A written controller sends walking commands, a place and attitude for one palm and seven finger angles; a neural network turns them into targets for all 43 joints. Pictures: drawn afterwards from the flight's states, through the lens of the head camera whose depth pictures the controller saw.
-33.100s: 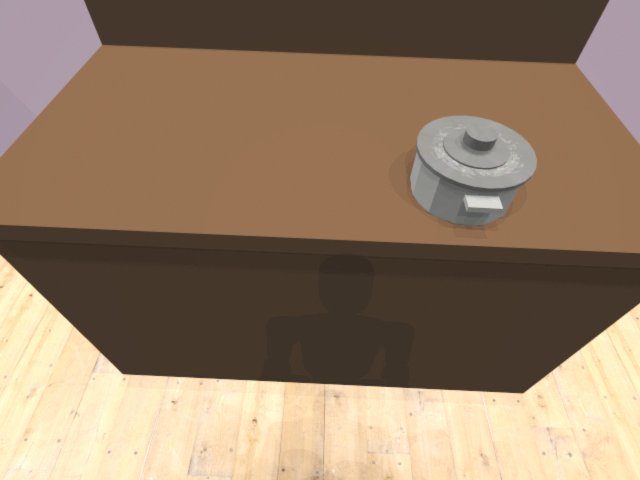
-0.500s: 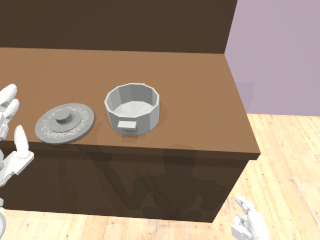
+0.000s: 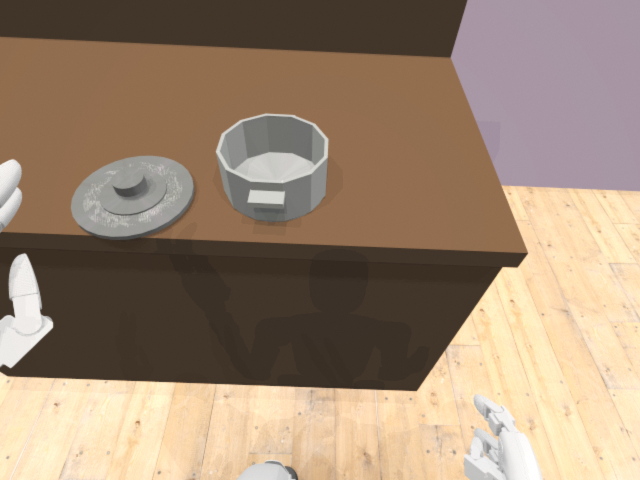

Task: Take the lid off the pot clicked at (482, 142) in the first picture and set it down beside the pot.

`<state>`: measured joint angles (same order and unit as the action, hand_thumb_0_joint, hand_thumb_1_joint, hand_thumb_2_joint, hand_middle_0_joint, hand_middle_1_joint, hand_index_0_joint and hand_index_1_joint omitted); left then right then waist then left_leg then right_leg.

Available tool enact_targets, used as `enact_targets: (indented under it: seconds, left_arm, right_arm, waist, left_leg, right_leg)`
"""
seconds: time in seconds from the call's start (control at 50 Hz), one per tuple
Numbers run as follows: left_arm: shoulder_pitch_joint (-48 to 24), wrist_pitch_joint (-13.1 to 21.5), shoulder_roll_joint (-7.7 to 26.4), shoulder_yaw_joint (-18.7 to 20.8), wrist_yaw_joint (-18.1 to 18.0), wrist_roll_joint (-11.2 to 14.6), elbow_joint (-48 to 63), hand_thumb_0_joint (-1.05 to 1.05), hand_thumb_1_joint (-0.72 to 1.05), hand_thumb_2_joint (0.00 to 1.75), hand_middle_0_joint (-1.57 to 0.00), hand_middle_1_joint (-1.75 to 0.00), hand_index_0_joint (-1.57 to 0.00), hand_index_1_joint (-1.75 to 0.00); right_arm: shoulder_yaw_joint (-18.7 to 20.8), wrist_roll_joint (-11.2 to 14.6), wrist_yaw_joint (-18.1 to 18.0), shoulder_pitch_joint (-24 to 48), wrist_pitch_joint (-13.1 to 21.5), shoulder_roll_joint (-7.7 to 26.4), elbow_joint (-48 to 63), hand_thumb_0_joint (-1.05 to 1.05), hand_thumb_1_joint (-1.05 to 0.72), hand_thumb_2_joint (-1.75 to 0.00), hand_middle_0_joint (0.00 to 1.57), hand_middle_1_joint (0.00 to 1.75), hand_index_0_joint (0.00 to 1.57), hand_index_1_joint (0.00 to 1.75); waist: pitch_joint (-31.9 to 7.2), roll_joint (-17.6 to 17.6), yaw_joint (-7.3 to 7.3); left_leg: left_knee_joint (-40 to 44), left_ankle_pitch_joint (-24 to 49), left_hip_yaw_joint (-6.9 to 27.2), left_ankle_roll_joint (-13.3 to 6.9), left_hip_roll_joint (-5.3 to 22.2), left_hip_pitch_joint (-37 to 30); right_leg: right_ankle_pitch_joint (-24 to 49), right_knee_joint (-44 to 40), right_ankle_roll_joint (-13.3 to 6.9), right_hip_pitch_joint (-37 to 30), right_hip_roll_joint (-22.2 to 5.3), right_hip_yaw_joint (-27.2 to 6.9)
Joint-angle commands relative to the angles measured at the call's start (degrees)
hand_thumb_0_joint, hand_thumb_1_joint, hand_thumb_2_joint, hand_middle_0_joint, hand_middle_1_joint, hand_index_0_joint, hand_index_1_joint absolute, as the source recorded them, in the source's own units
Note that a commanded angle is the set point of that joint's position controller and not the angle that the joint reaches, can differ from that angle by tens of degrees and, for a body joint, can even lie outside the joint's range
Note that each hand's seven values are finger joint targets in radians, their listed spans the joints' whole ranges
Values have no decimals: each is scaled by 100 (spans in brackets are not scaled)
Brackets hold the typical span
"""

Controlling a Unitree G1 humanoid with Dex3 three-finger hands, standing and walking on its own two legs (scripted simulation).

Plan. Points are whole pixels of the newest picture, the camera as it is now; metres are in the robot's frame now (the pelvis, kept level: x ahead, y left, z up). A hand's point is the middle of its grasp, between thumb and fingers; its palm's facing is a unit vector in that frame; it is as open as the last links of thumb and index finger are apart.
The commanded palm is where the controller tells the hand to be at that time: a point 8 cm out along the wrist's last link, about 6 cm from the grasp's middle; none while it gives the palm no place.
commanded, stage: step back with the hand held close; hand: left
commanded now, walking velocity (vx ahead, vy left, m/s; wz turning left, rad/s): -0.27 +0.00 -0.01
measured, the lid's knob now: (129, 182) +0.52 +0.35 +0.04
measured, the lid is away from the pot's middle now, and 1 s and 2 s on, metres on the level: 0.24 0.24 0.24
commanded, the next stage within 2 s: stop stepping back and stand still in 0.62 s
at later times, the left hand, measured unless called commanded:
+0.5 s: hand out of the picture +0.13 +0.25 +0.22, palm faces +0.37 -0.84 -0.40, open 7.4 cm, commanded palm +0.07 +0.30 +0.22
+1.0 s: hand out of the picture +0.02 +0.28 +0.21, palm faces +0.37 -0.85 -0.37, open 7.4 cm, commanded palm -0.05 +0.32 +0.22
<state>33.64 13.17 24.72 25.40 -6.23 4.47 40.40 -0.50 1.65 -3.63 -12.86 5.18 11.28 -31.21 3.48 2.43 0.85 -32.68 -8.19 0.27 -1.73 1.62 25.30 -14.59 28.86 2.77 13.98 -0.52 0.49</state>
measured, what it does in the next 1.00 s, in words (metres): walks backwards: left foot, then right foot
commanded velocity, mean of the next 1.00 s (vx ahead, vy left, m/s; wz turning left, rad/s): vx -0.19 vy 0.00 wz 0.00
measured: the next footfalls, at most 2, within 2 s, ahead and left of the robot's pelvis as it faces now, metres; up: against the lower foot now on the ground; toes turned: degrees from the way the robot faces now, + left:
left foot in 0.50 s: +0.03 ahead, +0.12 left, +0.00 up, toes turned -1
right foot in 0.76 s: -0.13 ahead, -0.11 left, +0.00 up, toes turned -4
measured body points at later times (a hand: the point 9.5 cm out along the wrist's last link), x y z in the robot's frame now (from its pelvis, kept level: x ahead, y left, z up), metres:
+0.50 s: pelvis -0.06 +0.02 +0.00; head -0.05 +0.05 +0.44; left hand +0.10 +0.29 +0.24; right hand +0.10 -0.22 -0.07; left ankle -0.01 +0.12 -0.73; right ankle -0.03 -0.13 -0.73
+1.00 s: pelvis -0.19 +0.05 +0.00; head -0.20 +0.08 +0.45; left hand -0.01 +0.32 +0.23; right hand -0.06 -0.21 -0.07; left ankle -0.09 +0.13 -0.73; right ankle -0.19 -0.09 -0.71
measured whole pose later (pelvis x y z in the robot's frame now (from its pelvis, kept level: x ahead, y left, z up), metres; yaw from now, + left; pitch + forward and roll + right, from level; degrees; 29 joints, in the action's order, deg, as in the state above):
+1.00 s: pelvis -0.19 +0.05 +0.00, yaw -2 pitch -2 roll -3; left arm 30.6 11.2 24.8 24.9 -7.8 3.6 38.5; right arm 0.9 1.4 -4.3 -16.6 5.7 11.5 -35.2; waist -1.0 -1.1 -1.8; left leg -34.2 -11.3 2.3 -1.8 -0.4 23.0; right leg -26.1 41.5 0.5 17.3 2.2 0.6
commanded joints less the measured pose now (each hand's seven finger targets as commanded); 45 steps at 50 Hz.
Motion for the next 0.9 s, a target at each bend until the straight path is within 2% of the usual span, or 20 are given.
enact_targets:
  seconds: [0.0, 0.1, 0.18, 0.26, 0.3, 0.34, 0.42, 0.46, 0.48, 0.54, 0.58, 0.66, 0.68, 0.7, 0.72, 0.74, 0.76, 0.8, 0.84, 0.88]
  left_arm:
    - [-336, 303, 748, 480, -185, -12, 801, 0, 90, 90, -20, -30, -20, -30]
    - [-578, 352, 802, 425, -243, -43, 1011, 0, 90, 90, -20, -30, -20, -30]
    - [-454, 484, 888, 707, -242, -134, 1170, 0, 90, 90, -20, -30, -20, -30]
    - [-101, 498, 928, 731, -176, -51, 1125, 0, 90, 90, -20, -30, -20, -30]
    - [-194, 554, 1130, 718, -198, -34, 1315, 0, 90, 90, -20, -30, -20, -30]
    - [-446, 444, 1047, 663, -252, -70, 974, 0, 90, 90, -20, -30, -20, -30]
    - [-712, 318, 812, 421, -219, -76, 716, 0, 90, 90, -20, -30, -20, -30]
    - [-792, 417, 868, 491, -218, -54, 970, 0, 90, 90, -20, -30, -20, -30]
    - [-901, 474, 963, 499, -193, -12, 1065, 0, 90, 90, -20, -30, -20, -30]
    - [-488, 415, 996, 713, -146, 119, 1372, 0, 90, 90, -20, -30, -20, -30]
    - [-172, 306, 945, 657, -176, 88, 1543, 0, 90, 90, -20, -30, -20, -30]
    - [93, 216, 969, 628, -170, 59, 1683, 0, 90, 90, -20, -30, -20, -30]
    - [212, 224, 1124, 760, -177, 45, 1570, 0, 90, 90, -20, -30, -20, -30]
    - [-435, -982, -511, -1843, 634, -648, -4251, 0, 90, 90, -20, -30, -20, -30]
    - [-1657, 5, 1477, 671, 128, 87, 2877, 0, 90, 90, -20, -30, -20, -30]
    - [-670, 263, 2111, 1395, -100, 21, 1683, 0, 90, 90, -20, -30, -20, -30]
    - [54, 124, 1235, 932, -140, 73, 938, 0, 90, 90, -20, -30, -20, -30]
    - [-151, 40, 1137, 834, -201, 42, 1369, 0, 90, 90, -20, -30, -20, -30]
    - [-296, 25, 865, 567, -273, 31, 1183, 0, 90, 90, -20, -30, -20, -30]
    - [-600, 181, 836, 504, -318, -24, 1128, 0, 90, 90, -20, -30, -20, -30]
  right_arm:
    - [365, -60, -118, 432, 344, 766, 786, 0, -90, -90, 20, 30, 20, 30]
    - [353, -62, -141, 523, 365, 799, 757, 0, -90, -90, 20, 30, 20, 30]
    - [374, -100, -163, 662, 442, 934, 954, 0, -90, -90, 20, 30, 20, 30]
    - [423, -129, -8, 537, 398, 745, 903, 0, -90, -90, 20, 30, 20, 30]
    - [397, -165, 3, 427, 355, 578, 780, 0, -90, -90, 20, 30, 20, 30]
    - [500, -140, 8, 338, 309, 595, 497, 0, -90, -90, 20, 30, 20, 30]
    - [342, -99, -61, 514, 146, 549, 476, 0, -90, -90, 20, 30, 20, 30]
    - [448, -84, -123, 611, 199, 842, 602, 0, -90, -90, 20, 30, 20, 30]
    - [515, -69, -84, 570, 241, 840, 621, 0, -90, -90, 20, 30, 20, 30]
    - [499, -274, 73, 357, 447, 693, 582, 0, -90, -90, 20, 30, 20, 30]
    - [520, -179, 155, 475, 420, 696, 637, 0, -90, -90, 20, 30, 20, 30]
    - [453, -198, 169, 531, 417, 739, 738, 0, -90, -90, 20, 30, 20, 30]
    - [445, -216, 130, 552, 410, 742, 766, 0, -90, -90, 20, 30, 20, 30]
    - [686, -173, 174, 578, 328, 1747, -742, 0, -90, -90, 20, 30, 20, 30]
    - [648, 152, 215, 888, 332, 493, 926, 0, -90, -90, 20, 30, 20, 30]
    - [511, -34, -45, 468, 387, 584, 719, 0, -90, -90, 20, 30, 20, 30]
    - [422, -68, -6, 344, 297, 527, 564, 0, -90, -90, 20, 30, 20, 30]
    - [420, 53, -14, 638, 202, 541, 740, 0, -90, -90, 20, 30, 20, 30]
    - [257, -6, -99, 620, 163, 564, 719, 0, -90, -90, 20, 30, 20, 30]
    - [292, -63, -184, 643, 351, 829, 754, 0, -90, -90, 20, 30, 20, 30]
  waist:
    - [-544, -266, -166]
    - [-578, -77, -207]
    - [-589, 1732, -81]
    - [-737, 768, -27]
    - [-832, -426, -124]
    - [-1139, -1303, -145]
    - [-558, -793, -347]
    - [-805, 818, -209]
    - [-1009, 1010, -248]
    - [-1356, 1123, -171]
    - [-1546, 867, -87]
    - [-1275, 1142, -56]
    - [-1144, 1045, -64]
    - [-777, 246, -434]
    - [-1565, -1152, 3]
    - [-850, -2233, -216]
    - [-1044, -1661, -166]
    - [-882, -1307, -247]
    - [-434, -367, -388]
    - [74, 1116, -295]
  left_leg:
    - [346, -1695, 382, 53, 247, -1050]
    - [392, -1530, 634, 21, 352, -1030]
    - [2740, -3854, 1741, -378, 1299, 1074]
    - [1552, -2612, 915, -166, 825, 537]
    - [-413, -1554, 218, 203, 56, -615]
    - [-2236, -1601, 131, 238, -203, -945]
    - [-158, -849, 337, 107, 125, -627]
    - [1109, 1839, 1243, -296, 1104, -786]
    - [1369, 2419, 1458, -465, 1583, -1068]
    - [1402, 2434, 1801, -897, 1781, -1090]
    - [1239, 2362, 1252, -725, 1544, -1261]
    - [1827, -722, 1004, -353, 1226, -311]
    - [1834, -1387, 997, -289, 1140, 39]
    - [-1072, 198, 1363, -104, 775, 437]
    - [-1316, -2024, 183, 295, 39, -1512]
    - [-2401, -1865, 20, 325, -344, -856]
    - [-2808, -1736, 171, 224, -180, -302]
    - [-2430, -1711, 479, 133, 93, -546]
    - [-238, -1441, 304, 104, 126, -1126]
    - [1788, -2960, 1580, -186, 746, -345]
  right_leg:
    - [-1105, -1074, -477, 1111, -383, -424]
    - [-597, -706, -420, 1145, -361, -298]
    - [-900, 1407, -183, -756, 568, 190]
    - [-972, 140, -423, -438, 271, 34]
    - [-517, -1387, -878, 887, -919, -1419]
    - [302, -1637, -1186, 1468, -1873, -1885]
    - [2613, -257, -730, 606, -1166, -887]
    - [1361, 930, -152, 380, -15, -141]
    - [-595, 1575, -178, 595, 257, -247]
    - [-1743, 2789, -179, 1033, 364, -642]
    - [-1454, 2169, -165, 762, 324, -394]
    - [-757, 504, -242, -389, 347, 41]
    - [-469, 15, -273, -710, 339, 136]
    - [1265, -125, -535, 163, -968, -840]
    - [-342, -1680, -619, 1069, -1134, -815]
    - [-1713, -2113, -1197, 1702, -1753, -1611]
    - [-177, -1586, -1329, 933, -1822, -1451]
    - [-89, -1183, -1262, 1125, -1777, -1567]
    - [-1278, -816, -724, 1443, -1043, -633]
    - [-1572, 63, -320, 970, -71, 20]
